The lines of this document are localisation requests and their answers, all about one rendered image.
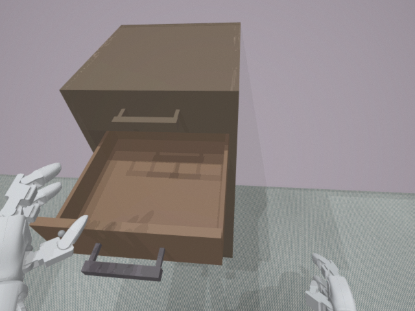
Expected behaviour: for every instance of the right robot hand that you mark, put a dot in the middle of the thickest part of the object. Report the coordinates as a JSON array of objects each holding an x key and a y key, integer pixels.
[{"x": 335, "y": 294}]

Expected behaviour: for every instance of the handle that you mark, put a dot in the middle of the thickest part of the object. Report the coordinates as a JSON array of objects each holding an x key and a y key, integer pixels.
[
  {"x": 125, "y": 271},
  {"x": 146, "y": 123}
]

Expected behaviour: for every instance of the cabinet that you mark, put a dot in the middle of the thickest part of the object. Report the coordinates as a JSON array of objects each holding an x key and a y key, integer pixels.
[{"x": 189, "y": 71}]

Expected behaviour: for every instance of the left robot hand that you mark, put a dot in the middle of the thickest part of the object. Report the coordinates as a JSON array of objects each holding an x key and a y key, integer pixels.
[{"x": 22, "y": 207}]

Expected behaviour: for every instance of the drawer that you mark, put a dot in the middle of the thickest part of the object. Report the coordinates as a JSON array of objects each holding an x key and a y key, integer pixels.
[{"x": 143, "y": 191}]

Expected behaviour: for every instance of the robot left forearm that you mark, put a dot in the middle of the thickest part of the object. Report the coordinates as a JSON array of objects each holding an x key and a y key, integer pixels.
[{"x": 12, "y": 295}]

